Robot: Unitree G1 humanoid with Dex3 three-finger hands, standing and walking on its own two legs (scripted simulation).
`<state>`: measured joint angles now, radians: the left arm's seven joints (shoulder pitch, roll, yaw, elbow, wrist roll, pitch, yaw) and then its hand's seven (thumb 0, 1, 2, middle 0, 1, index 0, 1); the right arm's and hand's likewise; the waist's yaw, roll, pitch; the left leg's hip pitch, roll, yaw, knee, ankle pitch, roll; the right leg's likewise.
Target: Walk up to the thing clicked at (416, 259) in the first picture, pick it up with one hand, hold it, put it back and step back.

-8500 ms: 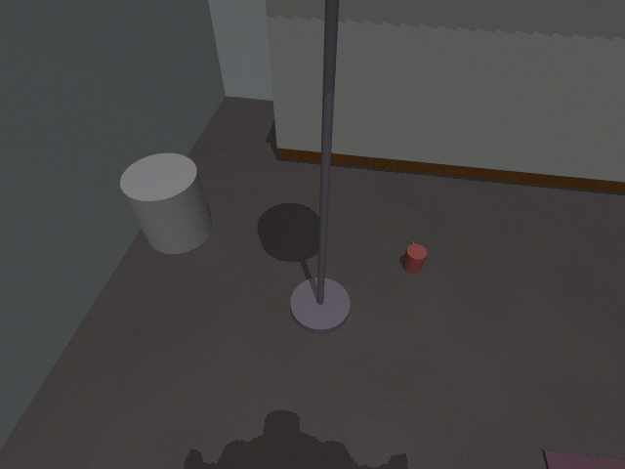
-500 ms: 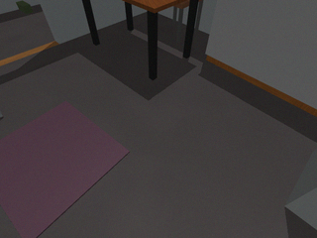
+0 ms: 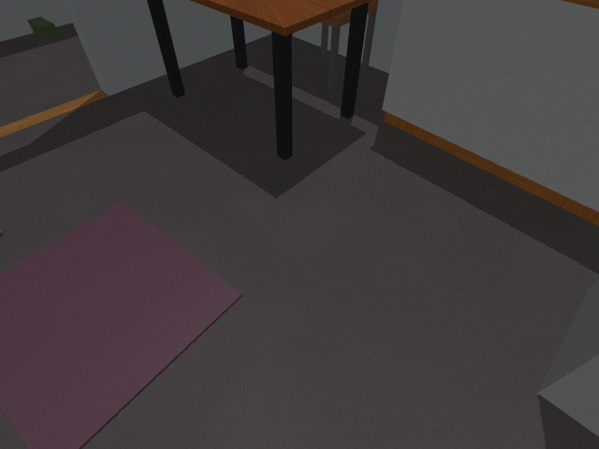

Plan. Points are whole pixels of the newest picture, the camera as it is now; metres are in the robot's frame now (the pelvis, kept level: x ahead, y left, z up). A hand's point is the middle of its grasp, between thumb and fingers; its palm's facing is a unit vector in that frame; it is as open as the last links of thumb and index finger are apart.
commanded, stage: walk up
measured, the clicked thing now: out of the picture -0.54 +0.88 -0.73
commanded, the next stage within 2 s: none
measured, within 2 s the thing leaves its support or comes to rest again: neither
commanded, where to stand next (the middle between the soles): +0.64 +0.00 m, yaw -1 degrees
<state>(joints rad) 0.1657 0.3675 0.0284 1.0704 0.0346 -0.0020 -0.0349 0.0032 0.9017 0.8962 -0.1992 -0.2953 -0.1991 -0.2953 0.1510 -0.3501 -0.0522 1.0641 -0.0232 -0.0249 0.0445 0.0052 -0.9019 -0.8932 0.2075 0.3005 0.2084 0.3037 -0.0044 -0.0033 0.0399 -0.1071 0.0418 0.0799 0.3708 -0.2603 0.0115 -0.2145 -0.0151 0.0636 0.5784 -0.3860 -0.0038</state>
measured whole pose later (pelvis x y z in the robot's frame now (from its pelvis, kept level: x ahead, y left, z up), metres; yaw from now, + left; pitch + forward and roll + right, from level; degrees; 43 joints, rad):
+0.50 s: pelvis +0.14 -0.05 -0.01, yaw +1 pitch -3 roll -2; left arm 0.33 0.39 0.07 0.91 0.03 -0.08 -0.04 0.00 0.90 0.90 -0.20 -0.30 -0.20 -0.30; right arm 0.28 -0.42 -0.08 0.93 -0.03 0.00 0.10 0.01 -0.90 -0.89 0.20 0.30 0.20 0.30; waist 0.02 0.07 0.09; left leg -0.48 0.08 -0.05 0.73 -0.22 -0.01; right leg -0.03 0.02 -0.09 0.40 -0.32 -0.02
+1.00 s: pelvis +0.35 -0.05 -0.01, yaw +6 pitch -2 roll +1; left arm 0.17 0.42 0.06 0.78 0.03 -0.04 -0.08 0.01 0.90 0.90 -0.20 -0.30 -0.20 -0.30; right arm 0.40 -0.39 -0.05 0.84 -0.01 0.00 0.07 0.01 -0.90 -0.89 0.21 0.30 0.21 0.30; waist -0.04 -0.01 0.06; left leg -0.15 0.03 -0.04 0.53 -0.35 -0.02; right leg -0.35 -0.02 0.02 0.53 -0.22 -0.01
